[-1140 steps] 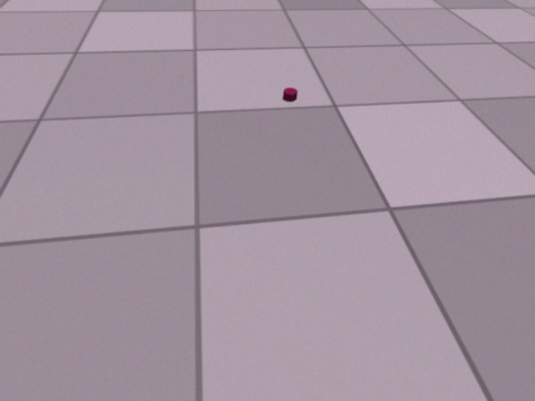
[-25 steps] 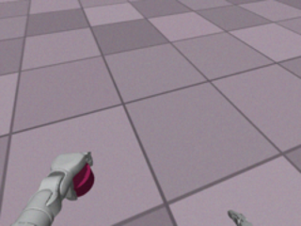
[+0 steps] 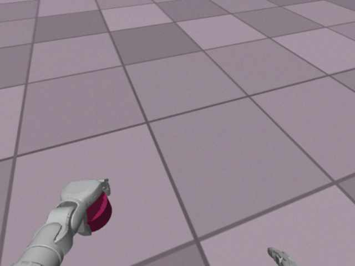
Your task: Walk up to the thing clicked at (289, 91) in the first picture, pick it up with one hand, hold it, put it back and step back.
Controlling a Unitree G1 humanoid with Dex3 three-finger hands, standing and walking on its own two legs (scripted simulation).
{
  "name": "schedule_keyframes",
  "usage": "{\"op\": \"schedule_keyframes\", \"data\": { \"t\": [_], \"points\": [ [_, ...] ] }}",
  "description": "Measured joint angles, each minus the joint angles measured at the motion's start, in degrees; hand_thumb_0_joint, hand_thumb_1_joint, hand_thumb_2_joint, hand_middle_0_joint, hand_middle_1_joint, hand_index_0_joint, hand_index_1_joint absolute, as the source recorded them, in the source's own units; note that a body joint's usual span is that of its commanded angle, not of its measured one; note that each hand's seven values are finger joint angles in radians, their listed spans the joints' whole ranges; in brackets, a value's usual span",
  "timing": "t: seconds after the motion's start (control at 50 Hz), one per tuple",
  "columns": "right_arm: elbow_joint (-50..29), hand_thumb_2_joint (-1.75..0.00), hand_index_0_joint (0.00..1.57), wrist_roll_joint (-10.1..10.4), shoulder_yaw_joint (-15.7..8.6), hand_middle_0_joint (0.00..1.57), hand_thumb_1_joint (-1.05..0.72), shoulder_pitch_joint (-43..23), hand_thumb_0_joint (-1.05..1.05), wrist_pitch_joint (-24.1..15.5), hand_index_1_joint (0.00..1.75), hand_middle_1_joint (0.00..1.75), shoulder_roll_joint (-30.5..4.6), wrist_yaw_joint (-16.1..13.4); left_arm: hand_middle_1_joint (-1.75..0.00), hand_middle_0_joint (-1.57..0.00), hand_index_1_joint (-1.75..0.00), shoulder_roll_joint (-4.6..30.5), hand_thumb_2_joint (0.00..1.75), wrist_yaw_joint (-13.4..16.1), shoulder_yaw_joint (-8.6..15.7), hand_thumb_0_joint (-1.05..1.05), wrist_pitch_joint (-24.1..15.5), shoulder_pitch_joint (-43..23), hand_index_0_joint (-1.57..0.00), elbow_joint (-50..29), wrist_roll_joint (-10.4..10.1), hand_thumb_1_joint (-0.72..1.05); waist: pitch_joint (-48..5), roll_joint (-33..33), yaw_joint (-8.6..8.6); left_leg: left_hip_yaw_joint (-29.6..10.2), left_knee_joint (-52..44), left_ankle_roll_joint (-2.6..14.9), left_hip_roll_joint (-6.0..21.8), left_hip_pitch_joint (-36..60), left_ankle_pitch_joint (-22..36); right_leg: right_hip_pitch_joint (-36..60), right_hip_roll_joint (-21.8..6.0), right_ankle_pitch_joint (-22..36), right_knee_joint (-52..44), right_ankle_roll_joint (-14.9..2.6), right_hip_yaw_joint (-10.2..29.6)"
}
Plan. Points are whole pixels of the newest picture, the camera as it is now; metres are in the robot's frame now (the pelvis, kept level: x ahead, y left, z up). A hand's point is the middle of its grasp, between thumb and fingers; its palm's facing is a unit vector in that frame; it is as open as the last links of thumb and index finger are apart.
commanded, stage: hold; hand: left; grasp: from above
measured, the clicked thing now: (90, 209) +0.30 +0.23 -0.07
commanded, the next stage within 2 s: crouch in 0.08 s
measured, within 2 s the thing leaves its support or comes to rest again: neither
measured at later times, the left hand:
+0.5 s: hand (93, 219) +0.28 +0.22 -0.10, palm faces -0.48 -0.04 -0.88, open 11.8 cm
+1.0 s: hand (113, 224) +0.36 +0.23 -0.34, palm faces -0.44 +0.01 -0.90, open 11.8 cm
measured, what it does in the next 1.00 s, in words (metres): lowers itself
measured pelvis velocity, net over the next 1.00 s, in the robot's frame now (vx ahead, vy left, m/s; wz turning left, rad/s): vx -0.04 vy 0.01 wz -0.01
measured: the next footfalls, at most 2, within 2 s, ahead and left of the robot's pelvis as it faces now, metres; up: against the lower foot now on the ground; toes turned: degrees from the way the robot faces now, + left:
none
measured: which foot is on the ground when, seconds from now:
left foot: down 0.00-1.00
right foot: down 0.00-1.00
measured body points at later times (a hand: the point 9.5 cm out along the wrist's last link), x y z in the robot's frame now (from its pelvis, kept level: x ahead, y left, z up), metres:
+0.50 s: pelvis +0.00 +0.00 -0.01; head +0.03 -0.01 +0.44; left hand +0.30 +0.22 -0.05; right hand +0.13 -0.27 -0.12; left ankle +0.03 +0.13 -0.74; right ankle +0.02 -0.14 -0.74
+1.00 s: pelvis -0.04 +0.01 -0.20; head +0.13 +0.02 +0.22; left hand +0.37 +0.23 -0.28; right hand +0.00 -0.27 -0.32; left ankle +0.03 +0.13 -0.74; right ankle +0.01 -0.14 -0.74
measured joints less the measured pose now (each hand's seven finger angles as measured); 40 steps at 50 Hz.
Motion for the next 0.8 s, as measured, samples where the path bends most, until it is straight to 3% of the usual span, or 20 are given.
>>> {"op": "schedule_keyframes", "data": {
  "t": [0.24,0.32,0.52,0.68,0.8],
  "points": [
    [-0.5,-0.9,0.2,0.1,-0.2,0.2,-0.91,0.3,0.01,0.2,0.3,0.3,0.0,0.0,-0.82,-0.43,-0.8,-0.1,0.77,-1.1,0.2,0.0,0.3,0.1,-0.47,0.3,-0.6,-0.26,-0.3,0.1,-0.4,0.2,-0.6,-0.04,0.1,0.5,0.2,0.3,0.1,0.1,-0.4,-0.08,0.1],
    [-0.7,-0.9,0.2,0.0,-0.1,0.2,-0.91,0.1,0.01,0.3,0.3,0.3,0.0,0.0,-0.83,-0.42,-0.81,-0.4,0.77,0.0,0.6,0.0,-0.9,0.6,-0.46,1.0,0.0,-0.25,0.0,0.0,-0.61,0.1,-0.4,-0.07,0.0,0.1,0.2,-0.1,0.1,0.0,0.0,-0.11,0.1],
    [0.8,-0.9,0.2,-1.7,-0.6,0.2,-0.9,-0.3,0.01,-0.1,0.3,0.3,0.0,1.4,-0.85,-0.4,-0.84,-1.4,0.82,10.4,1.4,0.0,-3.1,-4.0,-0.44,12.9,4.6,-0.27,-0.8,-1.9,-1.9,-1.1,7.2,-0.24,0.1,-9.9,-2.2,-9.6,0.1,-2.6,7.3,-0.25,-0.7],
    [1.3,-0.9,0.2,-3.4,-2.3,0.2,-0.9,2.3,0.01,-1.7,0.3,0.3,-1.1,2.5,-0.88,-0.39,-0.87,-1.6,0.84,18.8,3.3,0.0,-3.7,-11.7,-0.43,24.0,8.9,-0.28,-5.3,-2.5,-4.15,-2.3,27.2,-0.27,0.5,-32.1,-9.7,-30.9,0.4,-9.9,26.4,0.13,-1.1],
    [2.7,-0.9,0.2,-4.6,-2.7,0.2,-0.9,3.6,0.01,-2.8,0.3,0.3,-1.4,2.0,-0.87,-0.4,-0.86,-0.9,0.82,22.8,5.9,0.0,-3.2,-17.0,-0.44,28.5,10.0,-0.28,-8.6,-1.7,-6.25,-2.9,43.1,0.09,0.9,-49.7,-15.2,-48.1,0.9,-15.2,41.6,0.44,-1.0]
  ]
}}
